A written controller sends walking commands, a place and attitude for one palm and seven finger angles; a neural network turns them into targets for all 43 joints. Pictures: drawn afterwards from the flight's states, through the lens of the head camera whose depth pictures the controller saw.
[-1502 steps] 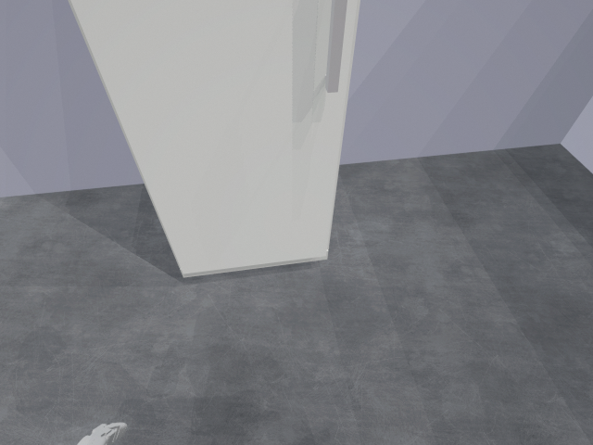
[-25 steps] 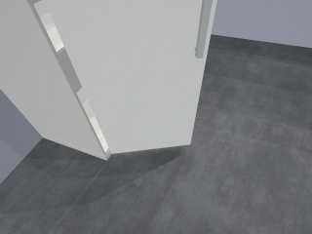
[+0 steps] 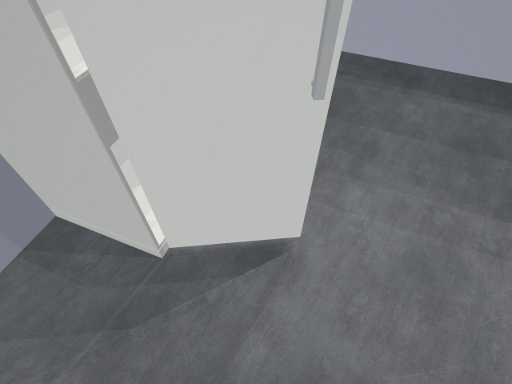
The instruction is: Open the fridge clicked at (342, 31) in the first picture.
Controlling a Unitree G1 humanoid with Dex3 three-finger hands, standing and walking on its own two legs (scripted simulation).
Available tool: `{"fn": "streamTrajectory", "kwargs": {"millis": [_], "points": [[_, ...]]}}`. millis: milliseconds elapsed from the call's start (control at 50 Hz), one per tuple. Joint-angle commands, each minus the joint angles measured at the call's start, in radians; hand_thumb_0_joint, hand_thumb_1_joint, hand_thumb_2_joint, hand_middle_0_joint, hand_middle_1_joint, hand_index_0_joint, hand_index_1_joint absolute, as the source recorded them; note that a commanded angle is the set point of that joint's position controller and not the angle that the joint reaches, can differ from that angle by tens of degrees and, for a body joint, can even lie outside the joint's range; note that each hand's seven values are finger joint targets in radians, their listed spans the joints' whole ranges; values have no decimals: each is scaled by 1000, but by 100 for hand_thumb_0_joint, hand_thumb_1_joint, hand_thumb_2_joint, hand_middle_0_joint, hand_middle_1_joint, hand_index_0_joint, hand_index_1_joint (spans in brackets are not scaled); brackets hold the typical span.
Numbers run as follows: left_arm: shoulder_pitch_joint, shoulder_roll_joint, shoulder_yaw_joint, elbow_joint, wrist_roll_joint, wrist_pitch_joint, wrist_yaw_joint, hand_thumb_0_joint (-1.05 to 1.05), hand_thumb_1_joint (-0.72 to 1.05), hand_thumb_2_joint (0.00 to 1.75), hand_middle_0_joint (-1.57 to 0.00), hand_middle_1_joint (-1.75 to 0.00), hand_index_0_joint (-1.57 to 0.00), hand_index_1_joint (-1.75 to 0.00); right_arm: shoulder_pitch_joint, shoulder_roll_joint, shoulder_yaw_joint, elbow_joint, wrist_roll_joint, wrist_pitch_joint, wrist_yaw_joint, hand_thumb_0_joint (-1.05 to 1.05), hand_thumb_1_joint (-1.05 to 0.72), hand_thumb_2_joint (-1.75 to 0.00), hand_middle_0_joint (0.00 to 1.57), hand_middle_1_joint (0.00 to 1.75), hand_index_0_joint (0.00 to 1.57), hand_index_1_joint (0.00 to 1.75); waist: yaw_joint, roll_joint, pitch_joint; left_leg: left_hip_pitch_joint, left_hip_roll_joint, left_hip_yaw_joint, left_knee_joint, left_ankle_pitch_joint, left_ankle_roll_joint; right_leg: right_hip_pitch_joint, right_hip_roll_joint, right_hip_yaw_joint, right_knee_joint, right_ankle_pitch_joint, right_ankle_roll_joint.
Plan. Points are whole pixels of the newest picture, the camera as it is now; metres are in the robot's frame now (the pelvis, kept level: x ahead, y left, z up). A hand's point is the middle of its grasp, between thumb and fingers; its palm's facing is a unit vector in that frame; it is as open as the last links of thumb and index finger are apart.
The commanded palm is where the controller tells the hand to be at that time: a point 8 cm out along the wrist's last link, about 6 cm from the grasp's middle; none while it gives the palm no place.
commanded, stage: let the arm hang, fingers relaxed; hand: right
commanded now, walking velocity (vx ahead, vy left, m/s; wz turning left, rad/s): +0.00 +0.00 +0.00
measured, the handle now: (328, 17) +0.73 -0.09 +0.22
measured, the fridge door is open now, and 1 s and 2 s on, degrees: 63 63 63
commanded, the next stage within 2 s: look to check the result in 0.28 s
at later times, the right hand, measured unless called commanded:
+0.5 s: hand out of the picture +0.03 -0.18 -0.18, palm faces -0.04 +0.98 -0.20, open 7.4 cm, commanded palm none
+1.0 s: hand out of the picture +0.03 -0.17 -0.18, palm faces -0.04 +0.98 -0.19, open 7.4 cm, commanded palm none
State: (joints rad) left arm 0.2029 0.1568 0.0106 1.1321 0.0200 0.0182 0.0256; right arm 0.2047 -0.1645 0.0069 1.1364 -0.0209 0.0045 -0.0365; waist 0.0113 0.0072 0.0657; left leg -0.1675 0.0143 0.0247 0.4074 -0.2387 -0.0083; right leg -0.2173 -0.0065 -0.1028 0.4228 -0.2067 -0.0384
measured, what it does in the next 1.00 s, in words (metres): stands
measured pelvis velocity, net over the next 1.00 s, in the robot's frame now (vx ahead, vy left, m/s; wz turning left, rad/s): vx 0.02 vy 0.00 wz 0.03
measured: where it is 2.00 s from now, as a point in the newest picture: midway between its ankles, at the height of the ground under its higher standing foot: outside the picture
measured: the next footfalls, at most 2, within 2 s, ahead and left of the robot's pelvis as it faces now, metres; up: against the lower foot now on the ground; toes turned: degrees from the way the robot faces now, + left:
none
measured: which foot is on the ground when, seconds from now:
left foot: down 0.00-1.00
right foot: down 0.00-1.00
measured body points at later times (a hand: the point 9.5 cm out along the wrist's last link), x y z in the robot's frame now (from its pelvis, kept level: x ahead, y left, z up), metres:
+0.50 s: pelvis +0.02 +0.00 +0.00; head +0.04 -0.01 +0.45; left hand +0.02 +0.22 -0.16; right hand +0.04 -0.23 -0.16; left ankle -0.01 +0.13 -0.74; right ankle +0.01 -0.09 -0.74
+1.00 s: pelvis +0.02 +0.00 +0.00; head +0.04 +0.00 +0.45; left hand +0.02 +0.23 -0.16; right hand +0.03 -0.22 -0.16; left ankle -0.01 +0.13 -0.74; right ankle +0.01 -0.09 -0.74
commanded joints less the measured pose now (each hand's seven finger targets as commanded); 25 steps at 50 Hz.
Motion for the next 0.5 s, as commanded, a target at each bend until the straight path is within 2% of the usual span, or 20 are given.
{"fn": "streamTrajectory", "kwargs": {"millis": [0, 180, 300, 340, 360, 420, 440, 480], "points": [[51, 109, 17, -22, 3, -20, 8, 0, 90, 90, -20, -30, -20, -30, 53, -104, -19, -25, 0, -14, -2, 0, -90, -90, 20, 30, 20, 30, -3, -32, -35, -46, 83, -77, -55, 106, 35, 63, -127, 121, -88, 127, -4], [48, 115, 16, -18, 1, -25, 7, 0, 90, 90, -20, -30, -20, -30, 45, -112, -18, -30, 1, -18, -1, 0, -90, -90, 20, 30, 20, 30, -1, -12, -52, -32, 86, -83, -56, 150, 31, 95, -127, 112, -86, 181, -4], [50, 112, 15, -9, 0, -24, 7, 0, 90, 90, -20, -30, -20, -30, 49, -110, -17, -25, 1, -17, -2, 0, -90, -90, 20, 30, 20, 30, -1, -13, -29, -39, 87, -82, -67, 129, 30, 95, -126, 109, -100, 161, -4], [57, 117, 15, -10, -2, -26, 8, 0, 90, 90, -20, -30, -20, -30, 59, -112, -16, -23, 1, -20, -3, 0, -90, -90, 20, 30, 20, 30, -2, 8, -55, -26, 87, -84, -64, 162, 31, 116, -127, 108, -87, 200, -6], [56, 114, 16, -7, -2, -26, 8, 0, 90, 90, -20, -30, -20, -30, 56, -109, -16, -22, 2, -20, -3, 0, -90, -90, 20, 30, 20, 30, 1, -11, -58, -26, 89, -86, -63, 167, 31, 120, -126, 103, -85, 204, -5], [57, 109, 14, -2, -1, -26, 10, 0, 90, 90, -20, -30, -20, -30, 62, -105, -16, -17, 3, -18, -4, 0, -90, -90, 20, 30, 20, 30, 0, -12, -42, -31, 88, -83, -65, 158, 30, 118, -126, 103, -91, 197, -5], [60, 112, 16, -4, -4, -25, 9, 0, 90, 90, -20, -30, -20, -30, 70, -107, -16, -17, 1, -20, -5, 0, -90, -90, 20, 30, 20, 30, -1, 7, -43, -32, 88, -84, -67, 165, 31, 124, -126, 103, -87, 204, -6], [61, 107, 15, 2, -2, -25, 10, 0, 90, 90, -20, -30, -20, -30, 68, -100, -15, -14, 3, -19, -5, 0, -90, -90, 20, 30, 20, 30, 1, -7, -38, -33, 88, -85, -68, 158, 31, 122, -125, 100, -88, 190, -4]]}}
